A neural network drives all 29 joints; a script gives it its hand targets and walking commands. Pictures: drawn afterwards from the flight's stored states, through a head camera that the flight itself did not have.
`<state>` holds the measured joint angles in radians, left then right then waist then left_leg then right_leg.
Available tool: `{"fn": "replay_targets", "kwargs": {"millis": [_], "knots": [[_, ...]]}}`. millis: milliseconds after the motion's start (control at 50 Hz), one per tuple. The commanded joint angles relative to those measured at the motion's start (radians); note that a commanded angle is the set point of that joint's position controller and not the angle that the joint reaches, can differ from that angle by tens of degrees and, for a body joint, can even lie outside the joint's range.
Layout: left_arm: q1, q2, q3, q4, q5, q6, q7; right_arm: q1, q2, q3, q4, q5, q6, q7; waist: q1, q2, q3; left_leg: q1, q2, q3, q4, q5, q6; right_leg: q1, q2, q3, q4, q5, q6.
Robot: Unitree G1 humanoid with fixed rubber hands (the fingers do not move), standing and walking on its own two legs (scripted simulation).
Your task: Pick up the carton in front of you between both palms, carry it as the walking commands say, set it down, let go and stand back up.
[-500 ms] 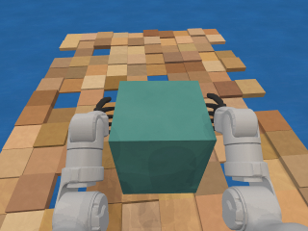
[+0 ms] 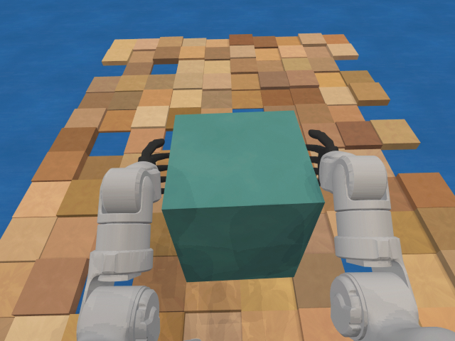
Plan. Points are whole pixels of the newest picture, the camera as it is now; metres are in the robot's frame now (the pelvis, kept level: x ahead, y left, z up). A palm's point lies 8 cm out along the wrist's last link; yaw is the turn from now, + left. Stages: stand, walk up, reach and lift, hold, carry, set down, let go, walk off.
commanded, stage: carry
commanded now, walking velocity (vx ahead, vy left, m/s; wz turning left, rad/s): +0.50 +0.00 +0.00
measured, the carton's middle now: (237, 200) +0.35 +0.02 +0.05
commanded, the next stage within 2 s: none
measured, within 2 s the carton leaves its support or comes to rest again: neither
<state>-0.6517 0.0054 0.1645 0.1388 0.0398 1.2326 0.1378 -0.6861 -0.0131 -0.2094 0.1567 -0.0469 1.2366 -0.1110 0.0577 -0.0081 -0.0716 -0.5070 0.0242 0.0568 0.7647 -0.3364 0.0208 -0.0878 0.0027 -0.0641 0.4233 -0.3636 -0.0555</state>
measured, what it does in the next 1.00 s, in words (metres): goes down: left foot 0.05 m lower, then right foot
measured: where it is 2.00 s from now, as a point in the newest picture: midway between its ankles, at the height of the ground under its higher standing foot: (235, 166)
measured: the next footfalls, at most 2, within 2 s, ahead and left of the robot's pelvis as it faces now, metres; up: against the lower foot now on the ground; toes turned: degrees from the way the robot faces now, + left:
left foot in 0.16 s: +0.23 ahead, +0.11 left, -0.05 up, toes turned +5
right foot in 0.64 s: +0.58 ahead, -0.04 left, -0.04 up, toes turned -2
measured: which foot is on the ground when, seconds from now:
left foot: up 0.00-0.14, down 0.16-0.70, up 0.72-1.00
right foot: down 0.00-0.14, up 0.16-0.62, down 0.64-1.00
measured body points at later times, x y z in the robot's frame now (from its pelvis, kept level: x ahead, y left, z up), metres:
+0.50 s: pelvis +0.26 +0.06 -0.05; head +0.30 +0.08 +0.40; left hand +0.66 +0.20 +0.09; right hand +0.65 -0.10 +0.10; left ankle +0.19 +0.10 -0.78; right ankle +0.36 -0.07 -0.68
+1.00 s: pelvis +0.58 +0.05 -0.03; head +0.62 +0.05 +0.42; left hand +0.94 +0.22 +0.08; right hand +0.96 -0.08 +0.08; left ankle +0.67 +0.18 -0.74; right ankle +0.54 -0.04 -0.77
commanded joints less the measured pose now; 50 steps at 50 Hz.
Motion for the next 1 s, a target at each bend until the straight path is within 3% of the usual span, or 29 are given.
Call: {"fn": "replay_targets", "kwargs": {"millis": [0, 20, 60, 100, 120, 140, 160, 180, 200, 220, 240, 280, 360, 440, 560, 600, 620, 640, 660, 680, 700, 720, 740, 760, 780, 820, 860, 920, 980], "knots": [[-0.846, -1.074, -0.587, -0.228, -0.489, -0.019, -0.240, -0.689, 1.049, 0.566, -0.147, 0.373, -0.014, 0.160, 0.003, -0.140, -0.255, -0.019, -0.037, 0.059, -0.134, 0.199, -0.003, 0.175, -0.167, 0.109, -0.075, 0.672, -0.083], [-0.843, -1.055, -0.583, -0.234, -0.490, -0.008, -0.236, -0.688, 1.020, 0.562, -0.165, 0.370, -0.003, 0.153, 0.006, -0.147, -0.262, -0.002, -0.023, 0.028, -0.178, 0.296, 0.010, 0.186, -0.159, 0.086, -0.040, 0.712, -0.072], [-0.820, -1.011, -0.569, -0.225, -0.477, 0.017, -0.228, -0.688, 0.960, 0.550, -0.185, 0.361, 0.025, 0.144, -0.024, -0.150, -0.314, 0.145, -0.063, 0.070, -0.258, 0.378, 0.034, 0.160, -0.149, 0.031, 0.082, 0.860, -0.047], [-0.826, -0.970, -0.554, -0.209, -0.461, 0.045, -0.218, -0.693, 0.913, 0.533, -0.173, 0.362, 0.054, 0.146, -0.090, -0.096, -0.372, 0.365, -0.065, 0.109, -0.389, 0.555, 0.039, 0.110, -0.115, -0.034, 0.335, 0.808, -0.021], [-0.833, -0.943, -0.542, -0.196, -0.447, 0.057, -0.213, -0.714, 0.886, 0.523, -0.176, 0.368, 0.068, 0.153, -0.129, -0.030, -0.392, 0.545, -0.055, 0.135, -0.414, 0.532, 0.025, -0.026, -0.076, -0.053, 0.522, 0.653, -0.010], [-0.851, -0.916, -0.527, -0.182, -0.426, 0.068, -0.207, -0.749, 0.870, 0.515, -0.172, 0.379, 0.084, 0.164, -0.134, 0.084, -0.381, 0.751, 0.071, -0.004, -0.303, 0.567, 0.020, -0.310, -0.027, -0.009, 0.749, 0.081, -0.003], [-0.862, -0.878, -0.507, -0.141, -0.413, 0.090, -0.200, -0.736, 0.855, 0.494, -0.132, 0.395, 0.103, 0.171, -0.107, 0.218, -0.402, 0.841, 0.226, -0.237, -0.125, 0.997, 0.021, -0.485, 0.018, 0.040, 0.924, -0.288, 0.010], [-0.874, -0.876, -0.475, -0.110, -0.410, 0.112, -0.189, -0.788, 0.799, 0.475, -0.117, 0.386, 0.117, 0.170, -0.111, 0.298, -0.486, 0.914, 0.333, -0.419, -0.166, 0.927, 0.167, -0.580, 0.043, 0.095, 1.026, -0.247, 0.010], [-0.938, -0.872, -0.463, -0.163, -0.410, 0.125, -0.179, -0.850, 0.815, 0.480, -0.133, 0.404, 0.120, 0.172, -0.129, 0.315, -0.506, 0.846, 0.388, -0.588, -0.312, 0.388, 0.260, -0.680, 0.014, 0.102, 1.105, -0.190, 0.005], [-1.032, -0.879, -0.472, -0.212, -0.416, 0.136, -0.172, -0.923, 0.875, 0.494, -0.184, 0.450, 0.125, 0.178, -0.112, 0.199, -0.423, 0.716, 0.329, -0.572, -0.380, 0.105, 0.242, -0.710, -0.031, 0.096, 1.103, -0.142, 0.000], [-1.062, -0.898, -0.465, -0.220, -0.417, 0.142, -0.166, -0.993, 0.912, 0.500, -0.234, 0.477, 0.133, 0.182, -0.093, 0.119, -0.379, 0.611, 0.300, -0.521, -0.414, 0.033, 0.211, -0.697, -0.053, 0.089, 1.060, -0.114, 0.005], [-1.047, -0.928, -0.450, -0.213, -0.399, 0.148, -0.159, -1.042, 0.957, 0.508, -0.257, 0.493, 0.149, 0.187, -0.083, 0.064, -0.371, 0.508, 0.295, -0.431, -0.434, 0.064, 0.212, -0.667, -0.086, 0.076, 0.995, -0.089, 0.008], [-0.939, -0.987, -0.453, -0.122, -0.368, 0.145, -0.173, -0.936, 1.007, 0.492, -0.161, 0.444, 0.150, 0.198, -0.102, 0.086, -0.393, 0.638, 0.232, -0.276, -0.354, 0.438, 0.204, -0.824, -0.092, 0.029, 0.967, 0.019, 0.018], [-0.890, -1.061, -0.468, -0.023, -0.348, 0.106, -0.200, -0.863, 1.074, 0.500, -0.063, 0.408, 0.110, 0.223, -0.125, 0.089, -0.345, 0.724, 0.179, -0.203, -0.340, 0.628, 0.189, -0.924, -0.064, -0.029, 0.821, 0.072, 0.017], [-0.800, -1.162, -0.493, 0.030, -0.328, 0.017, -0.227, -0.803, 1.175, 0.538, -0.016, 0.409, 0.009, 0.262, -0.118, 0.137, -0.259, 0.673, 0.119, -0.068, -0.362, 0.940, 0.126, -0.647, 0.015, -0.135, 0.270, 0.316, -0.017], [-0.778, -1.164, -0.510, 0.008, -0.333, -0.008, -0.227, -0.777, 1.182, 0.560, -0.039, 0.412, -0.019, 0.258, -0.085, 0.186, -0.291, 0.643, 0.120, -0.017, -0.288, 1.213, 0.083, -0.406, 0.087, -0.199, 0.162, 0.379, -0.040], [-0.749, -1.158, -0.515, 0.008, -0.333, -0.020, -0.227, -0.752, 1.181, 0.573, -0.052, 0.409, -0.030, 0.255, -0.042, 0.205, -0.356, 0.635, 0.123, 0.010, -0.152, 1.296, 0.055, -0.246, 0.115, -0.218, 0.130, 0.354, -0.040], [-0.724, -1.160, -0.519, -0.001, -0.332, -0.034, -0.229, -0.736, 1.174, 0.587, -0.056, 0.411, -0.039, 0.254, 0.012, 0.173, -0.450, 0.578, 0.114, 0.066, 0.063, 1.225, 0.027, -0.024, 0.095, -0.198, 0.048, 0.382, -0.047], [-0.691, -1.158, -0.524, -0.021, -0.329, -0.055, -0.231, -0.758, 1.164, 0.605, -0.090, 0.421, -0.049, 0.257, 0.058, 0.083, -0.509, 0.364, 0.060, 0.062, 0.249, 1.010, 0.019, 0.198, 0.053, -0.067, 0.090, 0.379, -0.099], [-0.706, -1.143, -0.541, -0.049, -0.340, -0.063, -0.236, -0.756, 1.180, 0.630, -0.108, 0.424, -0.057, 0.256, 0.020, -0.193, -0.583, 0.060, -0.063, 0.011, 0.593, 0.091, -0.025, 0.443, -0.282, 0.354, 0.205, 0.794, -0.253], [-0.662, -1.129, -0.562, -0.034, -0.353, -0.069, -0.238, -0.705, 1.157, 0.633, -0.092, 0.410, -0.059, 0.247, 0.041, -0.302, -0.671, -0.139, -0.159, -0.089, 0.859, -0.207, -0.035, 0.525, -0.351, 0.697, 0.065, 0.669, -0.388], [-0.701, -1.155, -0.593, -0.088, -0.399, -0.073, -0.246, -0.710, 1.159, 0.638, -0.122, 0.402, -0.068, 0.233, 0.050, -0.216, -0.597, -0.245, -0.087, -0.143, 0.898, -0.172, -0.002, 0.480, -0.333, 0.641, 0.045, 0.574, -0.366], [-0.756, -1.179, -0.625, -0.151, -0.442, -0.079, -0.252, -0.709, 1.138, 0.625, -0.156, 0.383, -0.075, 0.219, 0.044, -0.108, -0.540, -0.276, -0.053, -0.137, 0.837, -0.165, 0.022, 0.392, -0.306, 0.577, 0.041, 0.519, -0.309], [-0.815, -1.195, -0.657, -0.209, -0.482, -0.082, -0.259, -0.692, 1.115, 0.618, -0.176, 0.362, -0.079, 0.204, 0.015, -0.039, -0.482, -0.270, -0.025, -0.123, 0.759, -0.138, 0.032, 0.298, -0.287, 0.511, 0.032, 0.488, -0.258], [-0.839, -1.203, -0.682, -0.250, -0.512, -0.083, -0.264, -0.655, 1.098, 0.605, -0.187, 0.342, -0.082, 0.191, -0.005, -0.022, -0.469, -0.240, -0.010, -0.118, 0.679, -0.122, 0.031, 0.218, -0.274, 0.479, -0.003, 0.388, -0.231], [-0.839, -1.197, -0.697, -0.281, -0.531, -0.086, -0.268, -0.599, 1.068, 0.601, -0.193, 0.314, -0.085, 0.176, -0.029, -0.025, -0.442, -0.173, 0.001, -0.080, 0.467, -0.180, 0.017, 0.120, -0.268, 0.420, -0.063, 0.278, -0.201], [-0.801, -1.163, -0.693, -0.277, -0.520, -0.084, -0.269, -0.568, 1.055, 0.619, -0.192, 0.304, -0.087, 0.171, -0.020, -0.054, -0.411, -0.125, 0.001, -0.032, 0.223, -0.205, -0.002, 0.079, -0.288, 0.347, -0.096, 0.423, -0.201], [-0.723, -1.110, -0.674, -0.246, -0.478, -0.072, -0.269, -0.555, 1.057, 0.662, -0.196, 0.326, -0.083, 0.175, -0.018, -0.120, -0.417, -0.019, -0.003, 0.012, -0.008, 0.118, -0.013, 0.095, -0.234, 0.190, -0.059, 0.620, -0.139], [-0.682, -1.041, -0.641, -0.225, -0.431, -0.053, -0.261, -0.618, 1.035, 0.696, -0.239, 0.366, -0.066, 0.178, -0.008, -0.150, -0.393, 0.054, -0.051, 0.069, -0.184, 0.206, -0.018, 0.112, -0.180, 0.094, -0.005, 0.659, -0.114]]}}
